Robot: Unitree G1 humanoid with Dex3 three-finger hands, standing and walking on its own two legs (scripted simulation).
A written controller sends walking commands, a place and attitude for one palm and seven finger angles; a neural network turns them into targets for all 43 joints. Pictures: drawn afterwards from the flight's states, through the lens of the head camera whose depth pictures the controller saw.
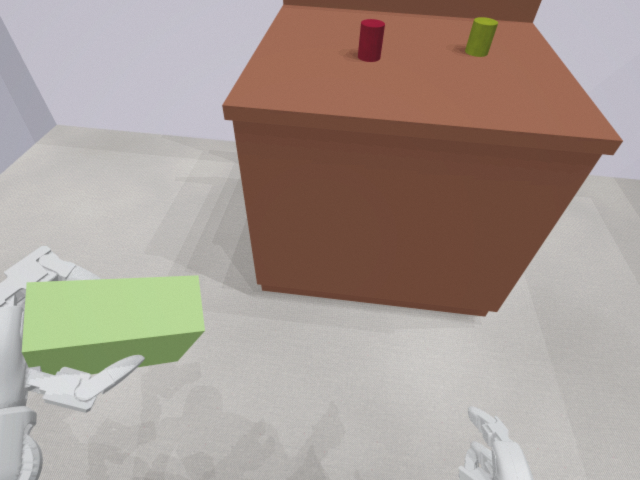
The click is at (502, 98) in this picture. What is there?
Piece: table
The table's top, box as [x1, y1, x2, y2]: [222, 5, 622, 154]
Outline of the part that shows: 222,105 224,118 232,120 604,154 613,154 622,141 532,23 496,20 498,24 488,54 483,57 471,56 464,51 473,21 472,18 283,5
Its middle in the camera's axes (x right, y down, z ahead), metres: +0.26 -0.52 +1.13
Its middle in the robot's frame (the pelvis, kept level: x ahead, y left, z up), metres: +1.21 -0.19 +0.02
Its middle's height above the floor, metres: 0.79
